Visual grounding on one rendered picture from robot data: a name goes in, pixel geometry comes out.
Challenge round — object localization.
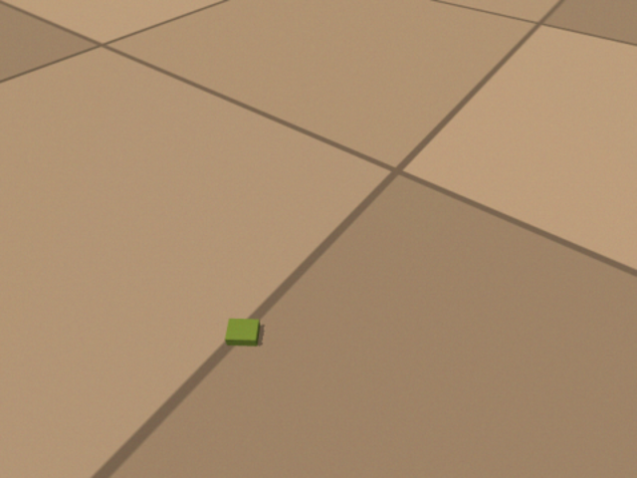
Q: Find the small box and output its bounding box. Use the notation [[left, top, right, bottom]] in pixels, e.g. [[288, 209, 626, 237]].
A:
[[225, 319, 260, 347]]

